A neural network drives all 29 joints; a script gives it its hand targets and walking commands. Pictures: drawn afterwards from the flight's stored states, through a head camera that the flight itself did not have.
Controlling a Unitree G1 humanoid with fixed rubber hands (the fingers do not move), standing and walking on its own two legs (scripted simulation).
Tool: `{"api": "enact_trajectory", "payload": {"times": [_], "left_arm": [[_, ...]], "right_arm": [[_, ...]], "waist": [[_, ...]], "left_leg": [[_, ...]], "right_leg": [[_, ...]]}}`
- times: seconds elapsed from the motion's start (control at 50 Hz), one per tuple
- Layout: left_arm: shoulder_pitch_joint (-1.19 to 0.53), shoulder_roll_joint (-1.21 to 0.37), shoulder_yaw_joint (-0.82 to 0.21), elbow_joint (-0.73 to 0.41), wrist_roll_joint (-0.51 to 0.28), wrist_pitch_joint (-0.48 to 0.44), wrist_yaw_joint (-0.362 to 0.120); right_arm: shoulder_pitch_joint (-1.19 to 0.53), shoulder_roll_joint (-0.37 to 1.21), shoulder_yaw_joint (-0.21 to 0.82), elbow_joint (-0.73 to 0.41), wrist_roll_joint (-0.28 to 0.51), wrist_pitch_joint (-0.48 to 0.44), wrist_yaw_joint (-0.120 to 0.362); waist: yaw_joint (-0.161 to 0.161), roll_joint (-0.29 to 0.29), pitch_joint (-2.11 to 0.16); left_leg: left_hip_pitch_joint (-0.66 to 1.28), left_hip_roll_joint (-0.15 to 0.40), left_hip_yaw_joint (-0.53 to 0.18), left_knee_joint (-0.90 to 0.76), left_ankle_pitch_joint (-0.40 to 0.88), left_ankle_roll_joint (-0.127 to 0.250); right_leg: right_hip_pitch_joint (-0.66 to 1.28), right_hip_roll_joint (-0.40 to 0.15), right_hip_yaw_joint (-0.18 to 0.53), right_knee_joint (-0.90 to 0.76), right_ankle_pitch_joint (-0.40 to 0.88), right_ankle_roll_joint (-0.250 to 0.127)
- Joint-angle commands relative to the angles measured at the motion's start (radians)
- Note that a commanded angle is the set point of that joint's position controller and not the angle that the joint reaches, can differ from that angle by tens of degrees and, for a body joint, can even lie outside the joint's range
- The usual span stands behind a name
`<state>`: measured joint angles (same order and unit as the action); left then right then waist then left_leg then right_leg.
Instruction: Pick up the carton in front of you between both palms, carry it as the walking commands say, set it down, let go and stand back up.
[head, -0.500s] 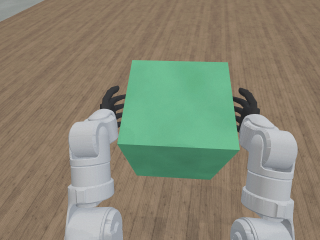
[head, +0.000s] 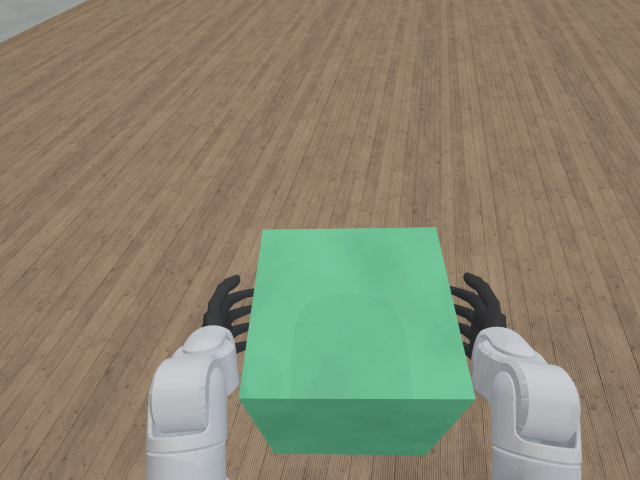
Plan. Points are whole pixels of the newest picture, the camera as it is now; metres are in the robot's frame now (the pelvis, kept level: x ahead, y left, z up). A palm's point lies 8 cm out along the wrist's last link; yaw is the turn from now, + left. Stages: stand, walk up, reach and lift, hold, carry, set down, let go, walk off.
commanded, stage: carry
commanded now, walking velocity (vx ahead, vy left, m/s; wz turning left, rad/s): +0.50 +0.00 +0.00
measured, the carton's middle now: (349, 349) +0.30 +0.01 +0.01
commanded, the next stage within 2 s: none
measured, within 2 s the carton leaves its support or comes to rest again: neither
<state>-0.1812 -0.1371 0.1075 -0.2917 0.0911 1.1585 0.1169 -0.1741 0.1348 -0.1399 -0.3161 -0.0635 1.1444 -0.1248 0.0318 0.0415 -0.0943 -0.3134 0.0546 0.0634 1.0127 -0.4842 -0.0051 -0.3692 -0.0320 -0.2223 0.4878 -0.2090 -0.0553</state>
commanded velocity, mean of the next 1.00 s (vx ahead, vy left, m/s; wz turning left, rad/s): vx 0.04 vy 0.00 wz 0.00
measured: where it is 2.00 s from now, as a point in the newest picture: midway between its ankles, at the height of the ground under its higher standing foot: outside the picture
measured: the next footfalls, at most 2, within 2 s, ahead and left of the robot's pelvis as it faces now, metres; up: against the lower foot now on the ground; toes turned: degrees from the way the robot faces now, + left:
left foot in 0.28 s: +0.36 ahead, +0.13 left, +0.00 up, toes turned -21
right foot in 0.48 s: +0.29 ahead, -0.08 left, +0.00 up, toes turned -6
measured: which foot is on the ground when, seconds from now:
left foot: up 0.00-0.26, down 0.28-1.00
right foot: down 0.00-0.30, up 0.32-0.46, down 0.48-1.00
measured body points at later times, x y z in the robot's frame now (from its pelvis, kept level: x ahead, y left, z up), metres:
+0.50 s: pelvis +0.26 +0.02 +0.00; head +0.25 +0.02 +0.45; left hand +0.53 +0.15 +0.09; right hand +0.51 -0.15 +0.10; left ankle +0.32 +0.11 -0.73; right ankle +0.25 -0.09 -0.73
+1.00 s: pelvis +0.34 +0.01 +0.00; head +0.32 +0.00 +0.45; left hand +0.62 +0.14 +0.04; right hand +0.61 -0.16 +0.04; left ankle +0.32 +0.11 -0.73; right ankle +0.25 -0.08 -0.73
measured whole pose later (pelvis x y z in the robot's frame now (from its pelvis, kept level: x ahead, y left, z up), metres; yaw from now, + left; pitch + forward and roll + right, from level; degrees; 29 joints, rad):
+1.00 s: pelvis +0.34 +0.01 +0.00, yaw -3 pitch +4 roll +0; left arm -0.10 -0.13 0.09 -0.08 0.17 0.96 0.04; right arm -0.10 0.13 -0.09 -0.10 -0.17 0.94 -0.04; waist 0.00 0.01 -0.15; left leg -0.31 0.07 0.19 0.58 -0.33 0.00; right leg -0.20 -0.03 -0.15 0.53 -0.41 -0.01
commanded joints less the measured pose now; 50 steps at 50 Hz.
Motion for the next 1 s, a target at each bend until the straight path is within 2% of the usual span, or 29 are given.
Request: {"api": "enact_trajectory", "payload": {"times": [0.0, 0.02, 0.06, 0.08, 0.12, 0.18, 0.2, 0.22, 0.24, 0.26, 0.28, 0.34, 0.4, 0.42, 0.46, 0.48, 0.52, 0.54, 0.56, 0.58, 0.64, 0.68, 0.74, 0.8, 0.82, 0.86, 0.88, 0.9, 0.98], "left_arm": [[-0.352, -1.029, -0.753, -0.226, -0.391, -0.02, -0.191], [-0.34, -1.007, -0.761, -0.266, -0.396, -0.021, -0.198], [-0.331, -0.973, -0.772, -0.277, -0.416, -0.011, -0.208], [-0.324, -0.924, -0.764, -0.296, -0.406, -0.006, -0.207], [-0.295, -0.877, -0.773, -0.305, -0.399, 0.007, -0.203], [-0.256, -0.794, -0.736, -0.331, -0.38, 0.028, -0.188], [-0.257, -0.764, -0.726, -0.319, -0.356, 0.039, -0.181], [-0.253, -0.746, -0.715, -0.303, -0.363, 0.056, -0.173], [-0.238, -0.729, -0.709, -0.321, -0.348, 0.068, -0.168], [-0.26, -0.717, -0.708, -0.317, -0.346, 0.083, -0.166], [-0.248, -0.731, -0.714, -0.287, -0.349, 0.089, -0.165], [-0.272, -0.822, -0.724, -0.272, -0.353, 0.077, -0.18], [-0.306, -0.876, -0.739, -0.287, -0.349, 0.049, -0.179], [-0.31, -0.878, -0.739, -0.304, -0.351, 0.042, -0.182], [-0.274, -0.853, -0.709, -0.266, -0.331, 0.048, -0.186], [-0.25, -0.839, -0.707, -0.226, -0.312, 0.057, -0.187], [-0.272, -0.819, -0.687, -0.21, -0.308, 0.059, -0.194], [-0.266, -0.824, -0.689, -0.186, -0.311, 0.052, -0.201], [-0.256, -0.82, -0.688, -0.154, -0.313, 0.046, -0.209], [-0.263, -0.812, -0.683, -0.14, -0.297, 0.04, -0.212], [-0.301, -0.783, -0.666, -0.076, -0.288, 0.009, -0.222], [-0.295, -0.771, -0.659, -0.014, -0.265, -0.027, -0.23], [-0.371, -0.813, -0.672, 0.01, -0.277, -0.09, -0.245], [-0.371, -0.841, -0.679, -0.002, -0.273, -0.145, -0.259], [-0.385, -0.842, -0.687, 0.012, -0.268, -0.16, -0.262], [-0.374, -0.821, -0.662, 0.037, -0.252, -0.203, -0.261], [-0.339, -0.81, -0.617, 0.097, -0.215, -0.221, -0.265], [-0.331, -0.799, -0.602, 0.119, -0.194, -0.241, -0.267], [-0.35, -0.743, -0.541, 0.173, -0.129, -0.338, -0.263]], "right_arm": [[-0.285, 0.988, 0.755, -0.176, 0.288, -0.006, 0.178], [-0.275, 1.003, 0.776, -0.185, 0.3, -0.012, 0.177], [-0.259, 0.968, 0.747, -0.211, 0.274, -0.014, 0.171], [-0.221, 0.94, 0.752, -0.192, 0.263, -0.005, 0.167], [-0.211, 0.89, 0.745, -0.224, 0.27, 0.003, 0.165], [-0.22, 0.835, 0.747, -0.252, 0.296, 0.031, 0.166], [-0.226, 0.81, 0.749, -0.246, 0.302, 0.041, 0.167], [-0.239, 0.78, 0.735, -0.255, 0.31, 0.053, 0.169], [-0.229, 0.743, 0.721, -0.264, 0.306, 0.066, 0.169], [-0.202, 0.736, 0.711, -0.231, 0.294, 0.078, 0.165], [-0.206, 0.739, 0.687, -0.223, 0.307, 0.087, 0.166], [-0.282, 0.842, 0.736, -0.232, 0.354, 0.075, 0.184], [-0.288, 0.89, 0.763, -0.223, 0.36, 0.061, 0.207], [-0.291, 0.903, 0.771, -0.243, 0.363, 0.055, 0.211], [-0.276, 0.882, 0.753, -0.198, 0.343, 0.063, 0.215], [-0.264, 0.862, 0.753, -0.193, 0.324, 0.063, 0.212], [-0.282, 0.838, 0.738, -0.171, 0.311, 0.063, 0.219], [-0.282, 0.835, 0.755, -0.157, 0.299, 0.061, 0.218], [-0.27, 0.83, 0.735, -0.132, 0.289, 0.056, 0.223], [-0.278, 0.826, 0.736, -0.113, 0.283, 0.048, 0.225], [-0.272, 0.806, 0.695, 0.002, 0.249, 0.018, 0.235], [-0.292, 0.79, 0.674, 0.05, 0.227, -0.015, 0.238], [-0.32, 0.817, 0.666, 0.067, 0.213, -0.079, 0.247], [-0.329, 0.861, 0.693, 0.07, 0.219, -0.128, 0.261], [-0.335, 0.859, 0.684, 0.085, 0.219, -0.145, 0.265], [-0.305, 0.841, 0.667, 0.119, 0.2, -0.184, 0.269], [-0.327, 0.821, 0.656, 0.126, 0.17, -0.203, 0.269], [-0.336, 0.804, 0.644, 0.143, 0.158, -0.225, 0.27], [-0.352, 0.779, 0.585, 0.226, 0.116, -0.319, 0.275]], "waist": [[-0.011, -0.148, -0.311], [-0.014, -0.189, -0.3], [-0.019, -0.166, -0.239], [-0.018, -0.213, -0.197], [-0.02, -0.211, -0.158], [-0.029, -0.142, -0.146], [-0.035, -0.122, -0.164], [-0.05, -0.059, -0.194], [-0.055, 0.15, -0.266], [-0.066, 0.225, -0.343], [-0.06, 0.133, -0.339], [-0.046, 0.088, -0.308], [-0.03, 0.121, -0.317], [-0.038, 0.09, -0.313], [-0.036, -0.046, -0.259], [-0.046, -0.059, -0.219], [-0.044, -0.086, -0.191], [-0.04, -0.117, -0.222], [-0.04, -0.149, -0.218], [-0.035, -0.091, -0.239], [-0.034, -0.071, -0.242], [-0.029, -0.064, -0.242], [-0.031, -0.003, -0.24], [-0.034, -0.055, -0.325], [-0.036, -0.039, -0.316], [-0.039, -0.038, -0.315], [-0.037, -0.092, -0.308], [-0.031, -0.096, -0.273], [-0.036, -0.072, -0.277]], "left_leg": [[-0.382, 0.04, -0.04, -0.087, 0.106, -0.004], [-0.372, 0.041, -0.014, -0.136, 0.15, -0.007], [-0.289, 0.025, 0.035, -0.289, 0.203, -0.008], [-0.267, 0.011, 0.07, -0.335, 0.271, -0.006], [-0.213, -0.032, 0.12, -0.435, 0.356, -0.002], [0.023, -0.074, 0.207, -0.562, 0.537, -0.001], [0.132, -0.048, 0.186, -0.617, 0.617, 0.02], [0.311, 0.057, 0.08, -0.569, 0.813, 0.067], [0.486, 0.266, -0.185, -0.565, 1.158, 0.148], [0.553, 0.368, -0.358, -0.595, 1.259, 0.254], [0.493, 0.386, -0.345, -0.609, 1.14, 0.277], [0.359, 0.293, -0.166, -0.677, 0.887, 0.17], [0.233, 0.203, -0.03, -0.673, 0.657, 0.087], [0.181, 0.188, -0.003, -0.671, 0.531, 0.066], [0.128, 0.134, 0.048, -0.607, 0.385, 0.016], [0.14, 0.116, 0.059, -0.608, 0.346, 0.008], [0.131, 0.13, 0.04, -0.594, 0.463, 0.005], [0.142, 0.126, 0.056, -0.527, 0.599, 0.014], [0.119, 0.123, 0.057, -0.511, 0.658, 0.007], [0.143, 0.118, 0.057, -0.482, 0.71, 0.005], [0.113, 0.106, 0.071, -0.447, 0.742, -0.011], [0.148, 0.107, 0.063, -0.457, 0.733, -0.014], [0.187, 0.116, 0.052, -0.457, 0.857, 0.001], [0.211, 0.119, 0.042, -0.428, 0.834, 0.002], [0.195, 0.116, 0.034, -0.418, 0.863, 0.014], [0.173, 0.11, 0.048, -0.405, 0.771, 0.011], [0.15, 0.107, 0.048, -0.405, 0.724, 0.013], [0.124, 0.098, 0.059, -0.427, 0.662, 0.008], [0.145, 0.103, 0.05, -0.435, 0.704, 0.012]], "right_leg": [[0.576, -0.306, 0.379, -0.226, 0.35, -0.09], [0.543, -0.296, 0.331, -0.238, 0.335, -0.073], [0.456, -0.258, 0.223, -0.243, 0.296, -0.079], [0.43, -0.229, 0.181, -0.254, 0.317, -0.059], [0.428, -0.213, 0.102, -0.19, 0.504, -0.034], [0.326, -0.148, 0.016, -0.048, 0.595, 0.017], [0.273, -0.116, -0.022, 0.049, 0.511, 0.05], [0.138, -0.087, -0.012, 0.155, 0.359, 0.085], [-0.035, -0.019, -0.017, 0.357, 0.041, 0.122], [-0.103, 0.043, 0.074, 0.52, -0.318, 0.132], [-0.11, 0.028, 0.154, 0.538, -0.442, 0.103], [-0.042, -0.029, 0.176, 0.209, -0.391, 0.078], [0.203, 0.005, 0.088, -0.118, -0.075, 0.073], [0.258, -0.014, 0.1, -0.128, -0.003, 0.071], [0.232, -0.157, 0.233, -0.198, 0.05, 0.047], [0.164, -0.172, 0.24, -0.2, 0.081, 0.04], [0.194, -0.167, 0.197, -0.119, 0.258, 0.049], [0.246, -0.162, 0.194, -0.079, 0.469, 0.055], [0.25, -0.16, 0.17, -0.058, 0.557, 0.06], [0.269, -0.158, 0.181, -0.039, 0.627, 0.066], [0.262, -0.151, 0.162, 0.004, 0.734, 0.06], [0.218, -0.143, 0.161, 0.006, 0.662, 0.066], [0.189, -0.12, 0.156, 0.019, 0.553, 0.069], [0.233, -0.119, 0.142, 0.032, 0.547, 0.069], [0.252, -0.119, 0.147, 0.036, 0.561, 0.068], [0.248, -0.131, 0.154, 0.035, 0.589, 0.06], [0.264, -0.131, 0.155, 0.03, 0.599, 0.063], [0.249, -0.141, 0.152, 0.026, 0.63, 0.057], [0.232, -0.121, 0.144, 0.042, 0.492, 0.059]]}}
